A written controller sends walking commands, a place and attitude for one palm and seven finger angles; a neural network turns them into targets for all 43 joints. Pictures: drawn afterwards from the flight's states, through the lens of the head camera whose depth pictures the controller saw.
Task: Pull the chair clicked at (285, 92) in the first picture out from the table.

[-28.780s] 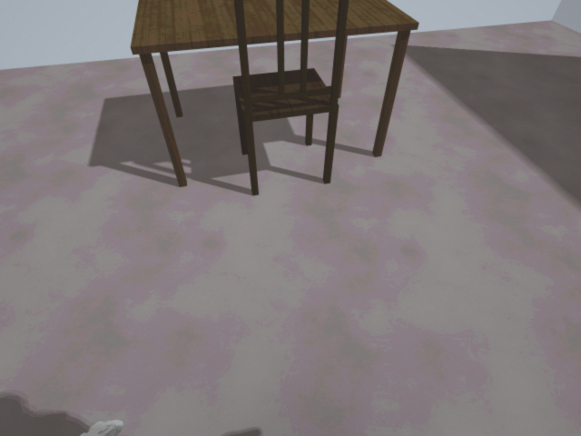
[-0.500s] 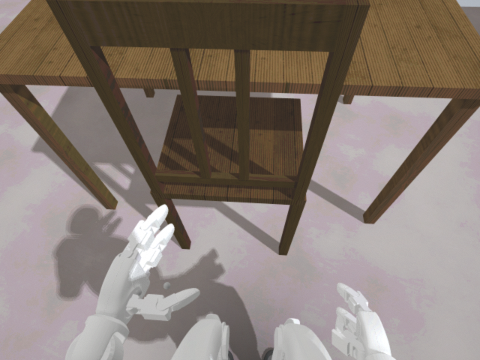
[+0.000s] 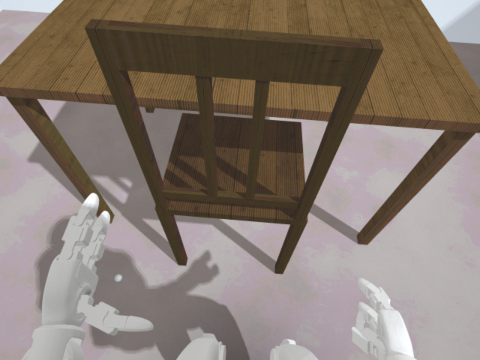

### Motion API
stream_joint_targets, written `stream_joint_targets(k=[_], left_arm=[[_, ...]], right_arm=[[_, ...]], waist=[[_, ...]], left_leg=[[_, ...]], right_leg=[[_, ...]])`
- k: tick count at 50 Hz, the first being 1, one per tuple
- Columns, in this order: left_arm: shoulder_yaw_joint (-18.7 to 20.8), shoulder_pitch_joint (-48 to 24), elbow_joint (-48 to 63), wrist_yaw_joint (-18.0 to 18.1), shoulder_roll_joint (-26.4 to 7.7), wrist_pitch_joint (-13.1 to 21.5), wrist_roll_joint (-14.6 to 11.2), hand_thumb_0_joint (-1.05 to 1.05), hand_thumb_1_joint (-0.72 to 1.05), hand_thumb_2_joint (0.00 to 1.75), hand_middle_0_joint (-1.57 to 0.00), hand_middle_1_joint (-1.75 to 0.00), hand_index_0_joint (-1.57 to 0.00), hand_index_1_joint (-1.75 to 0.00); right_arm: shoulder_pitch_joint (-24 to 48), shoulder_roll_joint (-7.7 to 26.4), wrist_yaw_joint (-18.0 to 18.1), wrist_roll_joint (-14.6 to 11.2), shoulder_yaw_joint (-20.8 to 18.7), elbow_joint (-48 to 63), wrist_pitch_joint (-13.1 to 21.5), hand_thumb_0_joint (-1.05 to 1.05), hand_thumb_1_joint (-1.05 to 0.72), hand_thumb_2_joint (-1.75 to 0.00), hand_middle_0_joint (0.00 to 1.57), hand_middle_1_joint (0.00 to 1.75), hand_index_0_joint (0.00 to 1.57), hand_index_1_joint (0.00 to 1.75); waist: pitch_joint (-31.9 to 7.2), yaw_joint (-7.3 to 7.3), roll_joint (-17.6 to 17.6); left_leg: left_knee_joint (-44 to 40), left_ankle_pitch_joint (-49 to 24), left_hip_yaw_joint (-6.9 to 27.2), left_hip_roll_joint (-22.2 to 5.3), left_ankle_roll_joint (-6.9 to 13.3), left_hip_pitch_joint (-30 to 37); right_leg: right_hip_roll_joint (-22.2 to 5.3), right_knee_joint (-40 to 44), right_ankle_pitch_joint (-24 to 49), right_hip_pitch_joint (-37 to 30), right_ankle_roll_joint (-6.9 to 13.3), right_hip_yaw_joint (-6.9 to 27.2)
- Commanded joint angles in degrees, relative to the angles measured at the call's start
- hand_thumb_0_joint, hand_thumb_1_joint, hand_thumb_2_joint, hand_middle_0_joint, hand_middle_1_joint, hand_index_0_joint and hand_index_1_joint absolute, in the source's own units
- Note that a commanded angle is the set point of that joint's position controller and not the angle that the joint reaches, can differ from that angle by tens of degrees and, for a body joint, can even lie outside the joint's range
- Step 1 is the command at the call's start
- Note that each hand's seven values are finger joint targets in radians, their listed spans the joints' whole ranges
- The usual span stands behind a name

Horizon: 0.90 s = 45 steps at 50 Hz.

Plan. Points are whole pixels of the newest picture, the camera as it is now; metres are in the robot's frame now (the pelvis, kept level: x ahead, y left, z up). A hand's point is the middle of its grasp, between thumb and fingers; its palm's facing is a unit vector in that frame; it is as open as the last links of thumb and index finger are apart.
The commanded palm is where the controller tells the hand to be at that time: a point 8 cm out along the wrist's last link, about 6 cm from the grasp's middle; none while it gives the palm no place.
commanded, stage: raise the hand toward the chair's back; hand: left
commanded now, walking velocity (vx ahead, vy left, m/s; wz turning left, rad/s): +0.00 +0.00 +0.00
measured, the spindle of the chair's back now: (209, 146) +0.51 +0.10 +0.02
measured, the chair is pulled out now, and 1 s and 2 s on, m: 0.00 0.00 0.00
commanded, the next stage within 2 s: aim the fingers beside a spindle in 0.78 s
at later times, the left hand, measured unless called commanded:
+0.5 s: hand (118, 269) +0.25 +0.20 +0.03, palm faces -0.07 -1.00 -0.03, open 17.0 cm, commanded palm +0.23 +0.26 +0.04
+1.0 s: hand (113, 266) +0.25 +0.21 +0.04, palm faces +0.01 -1.00 -0.05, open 17.0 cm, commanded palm +0.23 +0.25 +0.04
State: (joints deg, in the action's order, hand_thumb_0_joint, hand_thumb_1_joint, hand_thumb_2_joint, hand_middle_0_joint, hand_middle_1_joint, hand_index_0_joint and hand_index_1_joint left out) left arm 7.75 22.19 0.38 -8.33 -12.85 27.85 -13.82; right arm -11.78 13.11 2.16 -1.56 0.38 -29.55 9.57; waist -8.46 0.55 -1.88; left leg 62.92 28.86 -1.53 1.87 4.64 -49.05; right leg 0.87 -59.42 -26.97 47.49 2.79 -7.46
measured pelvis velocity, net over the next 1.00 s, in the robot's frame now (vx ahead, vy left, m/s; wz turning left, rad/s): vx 0.00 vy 0.00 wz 0.01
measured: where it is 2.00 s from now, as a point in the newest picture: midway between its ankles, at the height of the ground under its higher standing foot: outside the picture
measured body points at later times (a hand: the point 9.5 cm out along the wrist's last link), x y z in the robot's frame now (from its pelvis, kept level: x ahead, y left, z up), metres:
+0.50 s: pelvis +0.01 +0.01 +0.01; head +0.08 +0.02 +0.45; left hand +0.24 +0.26 +0.04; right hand +0.16 -0.25 -0.07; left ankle +0.02 +0.06 -0.66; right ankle +0.02 -0.10 -0.66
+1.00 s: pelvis +0.00 +0.00 +0.00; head +0.07 +0.01 +0.45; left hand +0.24 +0.26 +0.05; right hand +0.17 -0.24 -0.08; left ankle +0.02 +0.06 -0.66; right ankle +0.02 -0.10 -0.66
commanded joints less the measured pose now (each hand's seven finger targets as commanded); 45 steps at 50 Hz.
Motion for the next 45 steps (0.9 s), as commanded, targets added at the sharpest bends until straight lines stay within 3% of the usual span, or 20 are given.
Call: stream_joint_targets(k=[1,4,6,7,9,11,14,16,18,20,22,23,26,27,31,33,37,41,45], left_arm=[[-0.8,-6.1,0.2,-5.4,-4.8,0.3,0.6,0.00,-0.50,0.30,-0.06,-0.08,-0.06,-0.08],[3.8,-8.5,4.3,-8.5,-9.4,-1.6,-1.2,0.00,-0.50,0.30,-0.06,-0.08,-0.06,-0.08],[8.6,-8.7,9.0,-8.0,-13.0,-1.5,-2.7,0.00,-0.50,0.30,-0.06,-0.08,-0.06,-0.08],[9.6,-9.0,11.9,-7.4,-13.1,-0.8,-3.3,0.00,-0.50,0.30,-0.06,-0.08,-0.06,-0.08],[9.7,-8.2,13.0,-5.7,-11.4,0.8,-4.1,0.00,-0.50,0.30,-0.06,-0.08,-0.06,-0.08],[9.9,-8.9,9.4,-4.6,-10.8,1.9,-3.8,0.00,-0.50,0.30,-0.06,-0.08,-0.06,-0.08],[7.2,-10.6,-0.3,-6.1,-8.5,1.4,-2.4,0.00,-0.50,0.30,-0.06,-0.08,-0.06,-0.08],[5.0,-9.7,-4.8,-9.1,-7.0,-0.6,-2.4,0.00,-0.50,0.30,-0.06,-0.08,-0.06,-0.08],[5.8,-10.1,-3.6,-11.5,-8.7,-2.4,-3.4,0.00,-0.50,0.30,-0.06,-0.08,-0.06,-0.08],[7.4,-10.5,0.6,-12.4,-10.6,-3.2,-4.2,0.00,-0.50,0.30,-0.06,-0.08,-0.06,-0.08],[10.1,-10.6,6.2,-11.0,-13.5,-1.9,-4.5,0.00,-0.50,0.30,-0.06,-0.08,-0.06,-0.08],[10.4,-9.8,8.0,-10.0,-13.4,-0.8,-4.5,0.00,-0.50,0.30,-0.06,-0.08,-0.06,-0.08],[11.9,-9.0,7.4,-6.1,-13.1,2.5,-3.8,0.00,-0.50,0.30,-0.06,-0.08,-0.06,-0.08],[10.9,-9.0,5.9,-5.4,-11.5,3.2,-3.5,0.00,-0.50,0.30,-0.06,-0.08,-0.06,-0.08],[7.5,-9.1,-2.7,-6.6,-8.6,2.4,-2.1,0.00,-0.50,0.30,-0.06,-0.08,-0.06,-0.08],[6.6,-10.2,-2.0,-8.7,-9.1,0.9,-2.6,0.00,-0.50,0.30,-0.06,-0.08,-0.06,-0.08],[8.2,-11.5,4.4,-10.3,-12.0,-0.3,-3.8,0.00,-0.50,0.30,-0.06,-0.08,-0.06,-0.08],[10.7,-11.2,6.1,-7.6,-12.9,2.2,-4.0,0.00,-0.50,0.30,-0.06,-0.08,-0.06,-0.08],[7.9,-11.4,-1.0,-7.5,-8.4,2.9,-3.7,0.00,-0.50,0.30,-0.06,-0.08,-0.06,-0.08]], right_arm=[[1.7,10.2,0.8,-0.7,-3.0,7.7,2.4,0.00,-0.90,-0.90,0.20,0.30,0.20,0.30],[0.5,10.3,1.3,-1.2,-3.0,8.8,2.7,0.00,-0.90,-0.90,0.20,0.30,0.20,0.30],[0.2,9.9,1.7,-1.0,-3.0,8.7,3.0,0.00,-0.90,-0.90,0.20,0.30,0.20,0.30],[-0.1,9.4,1.7,-0.8,-2.9,8.6,3.2,0.00,-0.90,-0.90,0.20,0.30,0.20,0.30],[-0.2,8.3,1.5,-0.5,-2.7,7.3,3.7,0.00,-0.90,-0.90,0.20,0.30,0.20,0.30],[-0.4,8.3,1.2,-0.1,-2.7,5.6,3.7,0.00,-0.90,-0.90,0.20,0.30,0.20,0.30],[-0.1,9.6,0.8,-0.2,-2.8,4.5,3.5,0.00,-0.90,-0.90,0.20,0.30,0.20,0.30],[0.1,10.6,0.8,-0.8,-2.9,5.3,3.4,0.00,-0.90,-0.90,0.20,0.30,0.20,0.30],[-0.3,11.3,1.1,-1.3,-3.4,6.3,3.7,0.00,-0.90,-0.90,0.20,0.30,0.20,0.30],[-0.5,11.2,1.2,-1.4,-3.5,7.2,4.2,0.00,-0.90,-0.90,0.20,0.30,0.20,0.30],[-1.0,10.5,0.9,-0.9,-3.5,7.0,4.8,0.00,-0.90,-0.90,0.20,0.30,0.20,0.30],[-1.2,9.9,0.7,-0.7,-3.4,6.7,5.1,0.00,-0.90,-0.90,0.20,0.30,0.20,0.30],[-1.2,9.1,0.3,-0.1,-3.6,4.7,5.1,0.00,-0.90,-0.90,0.20,0.30,0.20,0.30],[-1.0,9.1,0.1,0.1,-3.4,4.5,5.0,0.00,-0.90,-0.90,0.20,0.30,0.20,0.30],[-0.3,10.2,-0.3,-0.2,-3.4,4.5,4.3,0.00,-0.90,-0.90,0.20,0.30,0.20,0.30],[-0.1,11.0,0.0,-0.7,-3.5,5.8,4.2,0.00,-0.90,-0.90,0.20,0.30,0.20,0.30],[-0.8,10.6,0.5,-0.9,-3.4,6.6,4.8,0.00,-0.90,-0.90,0.20,0.30,0.20,0.30],[-0.7,9.8,0.5,-0.2,-3.1,5.0,5.3,0.00,-0.90,-0.90,0.20,0.30,0.20,0.30],[0.0,9.9,0.2,-0.2,-2.9,4.2,5.1,0.00,-0.90,-0.90,0.20,0.30,0.20,0.30]], waist=[[-4.6,2.72,1.1],[-11.4,0.79,-1.4],[-16.2,-0.55,-2.3],[-18.1,-0.96,-3.8],[-17.1,-0.85,-4.2],[-13.4,-0.01,-3.6],[-6.8,1.88,-2.0],[-6.3,2.16,0.4],[-10.8,1.35,1.2],[-14.6,0.34,0.4],[-17.3,-0.66,-3.2],[-17.5,-0.84,-4.0],[-13.5,-0.46,-2.5],[-11.3,-0.11,-3.6],[-6.3,1.36,-2.4],[-8.8,1.19,-1.9],[-14.7,0.68,-1.9],[-13.1,0.50,-2.2],[-7.9,1.76,0.2]], left_leg=[[-10.1,-7.9,7.3,-2.5,-4.0,5.2],[-11.7,-11.5,7.4,-2.3,-4.2,10.0],[-11.7,-17.4,7.1,-2.3,-4.5,13.1],[-12.0,-20.8,7.3,-2.4,-5.0,15.4],[-12.0,-25.3,7.7,-2.8,-5.8,17.1],[-11.5,-25.3,7.9,-2.9,-5.9,15.5],[-11.4,-17.2,8.0,-2.9,-5.7,10.8],[-11.8,-14.5,7.7,-2.6,-5.0,9.5],[-12.2,-15.2,7.1,-2.2,-4.5,10.3],[-12.9,-18.2,7.3,-2.2,-4.6,12.5],[-13.0,-23.5,7.3,-2.2,-5.1,15.5],[-13.1,-25.7,7.5,-2.5,-5.7,17.0],[-12.7,-25.9,7.6,-2.8,-6.0,15.4],[-12.8,-24.2,7.8,-2.8,-6.2,14.7],[-13.0,-14.3,8.0,-2.7,-5.6,10.3],[-13.3,-12.5,7.5,-2.5,-5.1,10.6],[-13.5,-17.2,7.7,-2.5,-4.7,14.3],[-12.8,-21.6,7.8,-2.6,-5.3,14.7],[-12.0,-13.9,7.5,-2.4,-4.9,9.9]], right_leg=[[-0.6,7.6,3.6,-1.9,-0.6,4.2],[-0.6,9.0,6.1,-7.0,-0.5,4.8],[-0.4,9.0,10.6,-11.1,-0.5,4.8],[-0.4,8.9,12.6,-11.8,-0.5,4.6],[-0.3,8.5,14.8,-11.2,-0.6,3.9],[-0.1,8.2,14.3,-9.0,-0.5,3.4],[-0.2,8.0,8.9,-3.9,-0.6,3.0],[-0.3,9.0,7.6,-4.5,-0.6,3.3],[-0.5,10.0,9.4,-8.6,-0.7,4.2],[-0.6,10.5,11.4,-11.5,-0.8,4.4],[-0.5,10.4,14.4,-13.2,-0.6,4.5],[-0.3,10.0,14.9,-12.7,-0.6,4.2],[0.0,9.2,14.4,-10.5,-0.5,3.5],[-0.1,8.8,12.7,-8.7,-0.5,3.1],[-0.2,8.6,6.3,-4.3,-0.5,3.0],[-0.5,9.5,5.9,-6.1,-0.5,3.7],[-0.3,10.7,9.7,-10.5,-0.8,4.5],[0.0,9.8,12.3,-9.6,-0.7,3.9],[-0.2,9.2,7.4,-5.7,-0.9,3.6]])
